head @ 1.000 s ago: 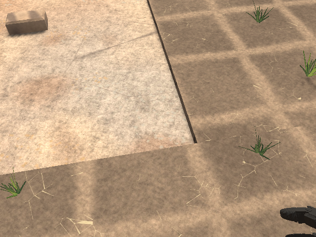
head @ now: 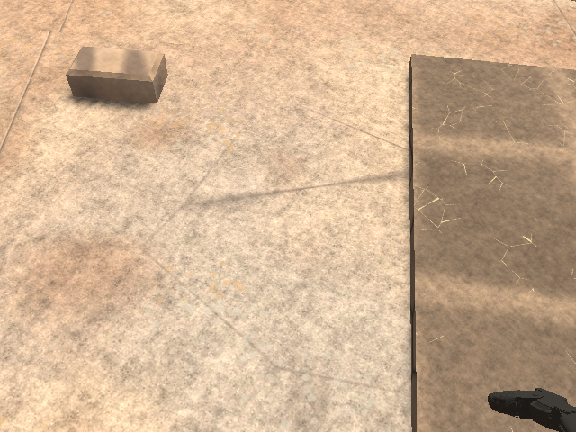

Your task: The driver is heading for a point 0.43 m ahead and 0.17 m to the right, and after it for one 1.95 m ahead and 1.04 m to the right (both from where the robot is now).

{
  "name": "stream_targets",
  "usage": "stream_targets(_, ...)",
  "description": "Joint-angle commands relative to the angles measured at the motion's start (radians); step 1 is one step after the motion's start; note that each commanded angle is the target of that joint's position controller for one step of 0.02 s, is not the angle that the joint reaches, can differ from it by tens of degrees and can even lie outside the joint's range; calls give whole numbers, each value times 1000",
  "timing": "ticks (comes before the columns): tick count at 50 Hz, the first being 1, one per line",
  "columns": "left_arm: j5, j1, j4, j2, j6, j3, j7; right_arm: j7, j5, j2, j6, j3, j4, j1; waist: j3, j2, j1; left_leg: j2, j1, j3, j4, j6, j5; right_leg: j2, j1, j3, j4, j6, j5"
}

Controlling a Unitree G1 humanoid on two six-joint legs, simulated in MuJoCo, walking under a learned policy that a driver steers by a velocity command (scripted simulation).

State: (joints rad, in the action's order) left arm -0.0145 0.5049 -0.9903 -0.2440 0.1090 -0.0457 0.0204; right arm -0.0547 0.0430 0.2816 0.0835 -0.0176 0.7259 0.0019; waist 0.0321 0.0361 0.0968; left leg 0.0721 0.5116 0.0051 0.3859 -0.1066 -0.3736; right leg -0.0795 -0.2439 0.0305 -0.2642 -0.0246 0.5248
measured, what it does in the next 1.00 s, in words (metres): goes down, turning right: left foot 0.12 m lower, then right foot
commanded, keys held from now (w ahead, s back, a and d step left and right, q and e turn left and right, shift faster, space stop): w+e+shift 0.24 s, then e+shift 0.56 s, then shift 0.20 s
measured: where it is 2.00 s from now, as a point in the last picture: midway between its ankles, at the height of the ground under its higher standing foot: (315, 363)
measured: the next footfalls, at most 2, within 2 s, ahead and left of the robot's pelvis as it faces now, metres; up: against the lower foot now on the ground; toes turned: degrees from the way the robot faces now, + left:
left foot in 0.08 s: +0.23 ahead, +0.12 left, -0.12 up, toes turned -2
right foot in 0.42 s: +0.59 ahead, -0.08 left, -0.12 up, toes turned -20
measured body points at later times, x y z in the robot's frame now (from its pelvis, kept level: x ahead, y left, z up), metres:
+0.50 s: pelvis +0.45 -0.01 -0.12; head +0.49 -0.01 +0.33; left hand +0.70 +0.17 -0.22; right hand +0.43 -0.28 -0.24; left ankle +0.35 +0.17 -0.67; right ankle +0.55 -0.06 -0.82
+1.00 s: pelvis +0.66 +0.00 -0.08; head +0.69 -0.02 +0.37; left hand +0.99 +0.06 -0.17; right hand +0.58 -0.29 -0.18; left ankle +0.81 +0.02 -0.82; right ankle +0.54 -0.06 -0.72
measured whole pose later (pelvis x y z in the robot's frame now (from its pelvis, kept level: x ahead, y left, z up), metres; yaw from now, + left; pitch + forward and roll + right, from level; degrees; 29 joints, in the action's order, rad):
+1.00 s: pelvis +0.66 +0.00 -0.08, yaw -49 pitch +2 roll +0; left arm 0.02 0.14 -0.61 -0.33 -0.05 -0.08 0.03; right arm 0.03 0.02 0.23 -0.01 -0.05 0.66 -0.12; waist 0.05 -0.02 -0.02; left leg -0.02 0.39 -0.07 0.46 0.00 0.10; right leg -0.07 0.56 -0.11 -1.23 0.08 0.48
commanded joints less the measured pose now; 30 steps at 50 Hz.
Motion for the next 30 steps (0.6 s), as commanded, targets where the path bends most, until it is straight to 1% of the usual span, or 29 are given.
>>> stream_targets(1,-16,12,35,-184,-20,-34,35,25,4,100,21,-38,20,-87,24,-36,-55,10,-82,-9,-145,20,25,225,-38,-152,-371,-136,-926)
stream_targets(2,-22,-6,41,-197,-32,-40,41,38,1,131,27,-54,66,-226,-31,-25,-110,13,-224,-6,-127,20,86,218,14,-185,-578,-147,-974)
stream_targets(3,-14,-54,46,-212,-40,-51,38,52,10,166,36,-73,122,-426,-102,20,-224,29,-496,12,-135,23,63,172,194,-179,-895,-141,-910)
stream_targets(4,-5,-98,54,-130,-27,-46,29,55,29,206,36,-86,160,-560,-186,144,-281,115,-796,-73,23,9,98,46,550,-164,-1324,-126,-261)
stream_targets(5,26,-39,95,-1,-10,-8,31,43,60,198,26,-64,163,-624,-269,304,-197,259,-1109,-133,481,30,-436,34,999,-164,-1624,-127,279)
stream_targets(6,82,-12,119,-43,0,-5,47,25,42,237,12,-89,154,-687,-501,329,-254,431,-1263,-465,309,-105,10,45,1192,-136,-1730,-116,162)
stream_targets(7,55,-131,127,-63,-8,-1,43,32,39,175,8,-80,145,-609,-370,170,-245,424,-1072,-556,48,-116,580,111,1299,-86,-1626,-110,2)
stream_targets(8,22,-284,148,-90,-23,-5,17,45,41,79,13,-52,120,-495,-120,-2,-234,353,-797,-453,-63,-80,709,147,1298,-64,-1514,-97,-102)
stream_targets(9,-2,-310,164,-66,-46,-1,-6,56,47,108,23,-53,145,-495,-41,2,-200,374,-641,-417,-35,-99,432,153,1266,-41,-1552,-84,-92)
stream_targets(10,-25,-310,183,-25,-70,7,-22,57,22,77,29,-41,176,-512,6,-46,-141,335,-506,-305,-9,-63,213,189,1209,-56,-1533,-85,-93)
stream_targets(11,-33,-307,205,6,-94,15,-41,52,-10,74,37,-37,184,-477,37,-24,-78,332,-373,-215,-46,-38,305,238,1160,-89,-1425,-78,-129)
stream_targets(12,-13,-379,242,18,-94,21,-52,47,-26,8,53,-21,188,-408,95,2,-51,242,-257,-93,-124,41,357,235,1114,-75,-1266,-70,-254)
stream_targets(13,1,-428,280,35,-92,34,-68,47,-26,10,68,-17,173,-324,148,28,-14,165,-83,51,-217,71,274,206,955,-35,-994,-59,-369)
stream_targets(14,-11,-408,265,26,-88,35,-76,53,-30,4,78,-14,163,-254,170,52,14,105,14,160,-185,81,130,181,805,5,-827,-55,-524)
stream_targets(15,-11,-363,243,15,-77,32,-85,58,-40,0,88,-13,159,-244,149,14,30,59,34,237,-129,91,37,134,670,68,-673,-52,-651)
stream_targets(16,-6,-338,221,21,-71,35,-89,62,-54,33,97,-18,166,-286,104,-5,25,72,-3,238,-86,90,-63,83,573,136,-596,-54,-728)
stream_targets(17,-13,-298,201,2,-72,30,-87,67,-68,83,103,-28,162,-299,61,-13,40,87,-85,238,-16,103,-250,35,512,171,-548,-65,-728)
stream_targets(18,-28,-239,181,-32,-75,20,-81,75,-79,128,98,-42,147,-290,-8,15,60,107,-181,231,92,123,-417,-6,456,191,-513,-84,-681)
stream_targets(19,26,-228,230,-124,-71,-23,-78,116,-92,263,69,-80,111,-234,-111,121,96,119,-248,166,244,166,-682,-11,375,119,-535,-88,-553)
stream_targets(20,32,-24,193,-209,-78,-61,-77,132,-83,251,46,-84,83,-144,-182,129,222,128,-203,139,517,197,-634,34,188,34,-444,-146,-609)
stream_targets(21,45,69,141,-248,-79,-77,-62,126,-81,166,29,-70,78,-136,-152,-103,232,-40,-67,167,1012,229,314,90,51,-45,-274,-198,-837)
stream_targets(22,5,-110,201,-290,-72,-63,-52,106,-22,32,39,-36,20,-271,-135,-402,22,-181,209,65,1326,236,1026,195,-12,-370,-345,-290,-1422)
stream_targets(23,-39,-163,272,-287,-66,-64,-55,85,-48,28,54,-22,-22,-384,-393,-337,-7,-170,290,-167,1390,207,1010,388,-144,-692,-232,-465,-1287)
stream_targets(24,-27,-236,321,-254,-65,-68,-59,73,-59,79,51,-32,-40,-344,-355,-124,-32,-153,309,-180,1333,170,971,379,-47,-773,-143,-474,-953)
stream_targets(25,8,-322,346,-224,-59,-64,-61,76,-57,104,41,-47,-51,-303,-205,34,-100,-123,330,-170,1223,154,910,332,147,-736,-86,-428,-729)
stream_targets(26,30,-389,368,-198,-56,-56,-60,84,-44,119,18,-59,-35,-302,-123,121,-153,-84,273,-164,1151,164,864,297,328,-678,-50,-384,-685)
stream_targets(28,33,-417,396,-187,-58,-57,-47,98,-31,137,-23,-75,-52,-284,-73,79,-182,-47,133,-154,970,193,834,221,567,-546,-53,-329,-853)
stream_targets(29,37,-403,393,-178,-63,-58,-33,104,-21,118,-26,-73,-76,-243,-77,50,-171,-51,78,-138,842,204,800,154,625,-458,-77,-300,-934)
stream_targets(30,37,-386,389,-185,-73,-64,-14,106,-16,77,-25,-65,-100,-187,-98,27,-163,-78,45,-112,718,213,750,97,642,-397,-112,-272,-1005)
